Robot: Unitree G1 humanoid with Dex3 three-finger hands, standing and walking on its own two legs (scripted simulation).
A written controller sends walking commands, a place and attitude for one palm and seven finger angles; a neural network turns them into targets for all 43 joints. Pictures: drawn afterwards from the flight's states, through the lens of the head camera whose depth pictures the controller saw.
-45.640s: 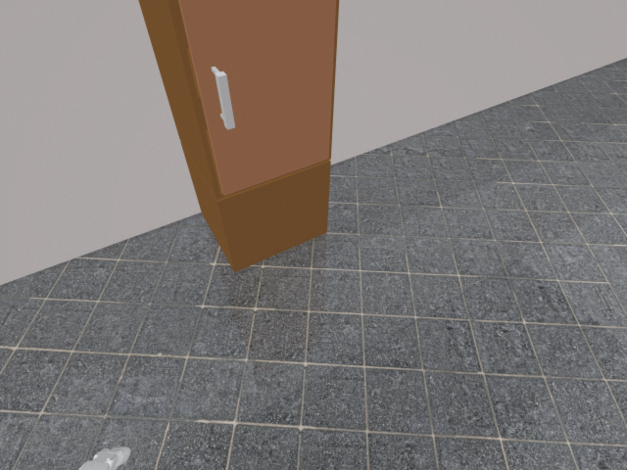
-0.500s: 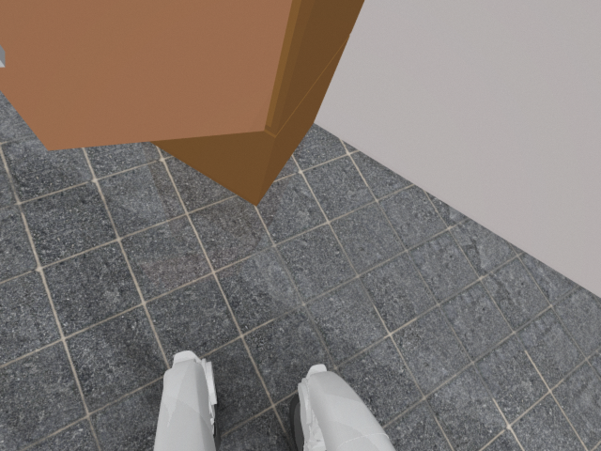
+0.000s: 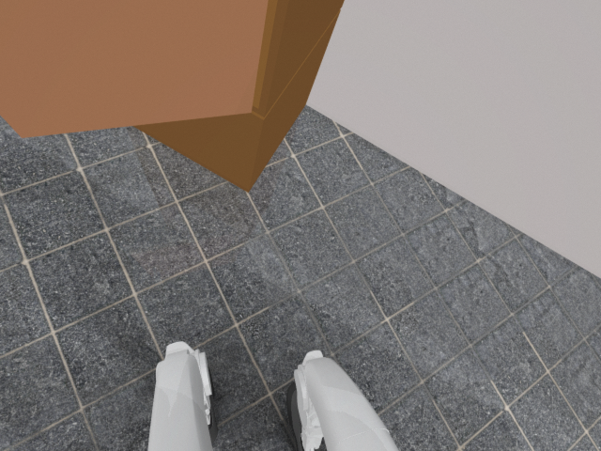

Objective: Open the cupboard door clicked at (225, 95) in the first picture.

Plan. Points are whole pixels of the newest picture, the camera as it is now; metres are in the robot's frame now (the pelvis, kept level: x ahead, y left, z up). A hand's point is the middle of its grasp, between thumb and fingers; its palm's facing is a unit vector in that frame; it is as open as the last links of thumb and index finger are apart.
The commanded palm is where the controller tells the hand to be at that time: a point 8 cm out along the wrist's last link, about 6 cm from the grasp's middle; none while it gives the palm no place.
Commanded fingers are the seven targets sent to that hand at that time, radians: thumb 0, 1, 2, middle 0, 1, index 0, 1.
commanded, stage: move the hooked fingers beside the handle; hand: left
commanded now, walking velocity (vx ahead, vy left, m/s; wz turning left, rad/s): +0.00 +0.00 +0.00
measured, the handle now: out of the picture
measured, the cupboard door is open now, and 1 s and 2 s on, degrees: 44 43 43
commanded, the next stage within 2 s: slide the fingers in behind the handle in 0.02 s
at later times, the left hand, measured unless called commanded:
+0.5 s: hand out of the picture +0.54 +0.34 +0.12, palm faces +0.17 -0.99 +0.00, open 14.0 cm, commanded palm +0.54 +0.36 +0.11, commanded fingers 0.00 -0.50 0.30 -0.30 -1.20 -0.30 -1.20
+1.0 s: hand out of the picture +0.55 +0.31 +0.12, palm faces +0.18 -0.98 -0.01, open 14.0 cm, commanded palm +0.55 +0.33 +0.11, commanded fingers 0.00 -0.50 0.30 -0.30 -1.20 -0.30 -1.20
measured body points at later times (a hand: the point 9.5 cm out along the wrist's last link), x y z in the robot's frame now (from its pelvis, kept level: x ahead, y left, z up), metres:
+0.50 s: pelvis +0.01 +0.00 +0.01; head +0.19 +0.07 +0.42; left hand +0.52 +0.40 +0.12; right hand +0.02 -0.26 -0.08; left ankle +0.08 +0.11 -0.61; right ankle +0.00 -0.15 -0.61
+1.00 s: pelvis +0.01 -0.01 +0.02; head +0.19 +0.05 +0.43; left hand +0.53 +0.36 +0.12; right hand +0.00 -0.27 -0.08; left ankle +0.08 +0.11 -0.61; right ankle +0.00 -0.15 -0.61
